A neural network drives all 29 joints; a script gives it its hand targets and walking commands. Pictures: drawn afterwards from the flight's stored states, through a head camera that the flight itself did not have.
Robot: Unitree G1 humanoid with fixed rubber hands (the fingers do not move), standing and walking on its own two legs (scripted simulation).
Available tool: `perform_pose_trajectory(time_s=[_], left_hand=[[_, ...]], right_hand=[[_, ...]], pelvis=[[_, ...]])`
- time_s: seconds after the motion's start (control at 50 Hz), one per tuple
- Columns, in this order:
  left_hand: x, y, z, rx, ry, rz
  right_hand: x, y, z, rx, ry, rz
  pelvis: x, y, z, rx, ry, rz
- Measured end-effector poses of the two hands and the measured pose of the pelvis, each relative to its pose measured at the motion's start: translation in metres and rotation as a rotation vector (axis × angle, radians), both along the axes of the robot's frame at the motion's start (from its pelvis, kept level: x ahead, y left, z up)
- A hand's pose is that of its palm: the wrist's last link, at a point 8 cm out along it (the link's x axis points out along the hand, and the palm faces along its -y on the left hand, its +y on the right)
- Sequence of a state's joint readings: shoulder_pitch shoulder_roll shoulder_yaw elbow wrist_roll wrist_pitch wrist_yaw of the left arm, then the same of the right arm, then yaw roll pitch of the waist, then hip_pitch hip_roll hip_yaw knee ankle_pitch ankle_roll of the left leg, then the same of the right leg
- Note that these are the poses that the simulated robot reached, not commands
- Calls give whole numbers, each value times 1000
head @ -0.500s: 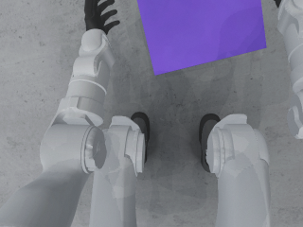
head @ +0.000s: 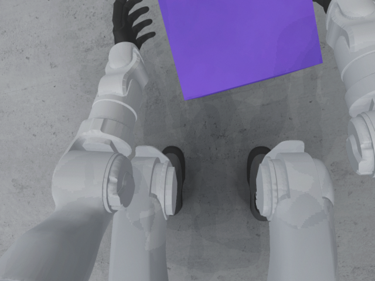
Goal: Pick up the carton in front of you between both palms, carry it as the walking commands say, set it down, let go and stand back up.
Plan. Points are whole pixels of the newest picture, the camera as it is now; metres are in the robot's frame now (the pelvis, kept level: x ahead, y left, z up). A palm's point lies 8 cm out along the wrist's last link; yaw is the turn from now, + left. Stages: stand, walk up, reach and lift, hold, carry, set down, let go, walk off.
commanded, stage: reach and lift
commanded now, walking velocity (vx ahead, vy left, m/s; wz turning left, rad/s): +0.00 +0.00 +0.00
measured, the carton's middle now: (232, 35) +0.51 -0.08 -0.26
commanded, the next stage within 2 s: none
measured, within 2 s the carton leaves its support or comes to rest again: leaves its support in 0.36 s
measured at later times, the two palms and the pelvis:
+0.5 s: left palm (133, 30) +0.52 +0.08 -0.13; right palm out of the picture +0.52 -0.22 -0.16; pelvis +0.00 +0.00 -0.01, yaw -2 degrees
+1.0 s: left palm (55, 10) +0.49 +0.07 +0.05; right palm out of the picture +0.47 -0.22 +0.04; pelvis +0.01 +0.02 +0.11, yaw -6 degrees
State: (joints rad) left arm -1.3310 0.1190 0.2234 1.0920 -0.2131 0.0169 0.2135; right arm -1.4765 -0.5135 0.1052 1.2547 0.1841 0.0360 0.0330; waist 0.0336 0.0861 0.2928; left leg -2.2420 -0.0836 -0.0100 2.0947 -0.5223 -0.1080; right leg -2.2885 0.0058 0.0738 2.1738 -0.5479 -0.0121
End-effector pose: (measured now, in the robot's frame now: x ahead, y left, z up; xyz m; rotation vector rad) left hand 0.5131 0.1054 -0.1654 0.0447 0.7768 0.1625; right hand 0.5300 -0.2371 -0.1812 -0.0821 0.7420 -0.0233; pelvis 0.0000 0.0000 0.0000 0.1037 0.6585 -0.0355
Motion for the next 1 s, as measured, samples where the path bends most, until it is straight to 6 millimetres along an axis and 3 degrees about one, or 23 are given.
perform_pose_trajectory(time_s=[0.1,0.32,0.48,0.54,0.62,0.78,1.0], left_hand=[[4,-20,1,-28,-7,-25],[12,-20,3,-38,0,44],[13,-25,28,-56,-79,75],[5,-28,44,-67,-114,87],[-6,-33,79,-84,-156,84],[-18,-34,151,-82,-135,58],[-23,-30,219,-72,-140,11]], right_hand=[[4,18,1,12,-2,25],[8,20,5,-18,44,22],[-4,18,17,-22,26,-6],[-9,15,37,-16,-6,-20],[-18,10,79,-5,-44,-48],[-37,9,157,5,-23,-99],[-56,13,223,0,-29,-140]], pelvis=[[-3,1,1,-3,-5,2],[1,1,-9,-13,-9,12],[4,2,-9,-22,3,-3],[4,4,-4,-25,8,-19],[2,8,8,-24,9,-39],[1,13,52,-25,35,-71],[9,18,111,-40,77,-72]])
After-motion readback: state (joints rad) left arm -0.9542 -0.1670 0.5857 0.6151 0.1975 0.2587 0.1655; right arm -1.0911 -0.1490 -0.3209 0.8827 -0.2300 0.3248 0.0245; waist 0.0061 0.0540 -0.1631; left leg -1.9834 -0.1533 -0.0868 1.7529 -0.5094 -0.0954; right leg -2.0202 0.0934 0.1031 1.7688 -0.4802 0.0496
